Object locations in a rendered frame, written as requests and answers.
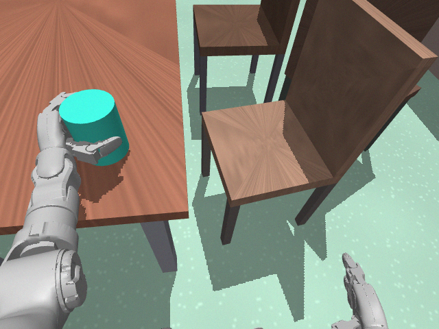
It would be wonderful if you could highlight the chair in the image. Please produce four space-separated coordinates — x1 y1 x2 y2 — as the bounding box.
193 0 300 116
278 0 439 151
202 0 438 245

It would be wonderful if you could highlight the table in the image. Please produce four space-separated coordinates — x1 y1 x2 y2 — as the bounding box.
0 0 189 273

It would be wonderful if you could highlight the left robot hand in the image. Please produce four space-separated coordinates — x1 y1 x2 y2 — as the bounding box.
37 92 122 165

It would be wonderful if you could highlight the right robot hand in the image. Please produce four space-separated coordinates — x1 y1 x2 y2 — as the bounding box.
331 253 388 329

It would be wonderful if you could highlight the left robot arm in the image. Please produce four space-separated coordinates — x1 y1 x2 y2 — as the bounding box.
0 147 87 329

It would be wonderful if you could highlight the can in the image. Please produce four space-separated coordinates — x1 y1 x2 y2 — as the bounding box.
59 89 129 166

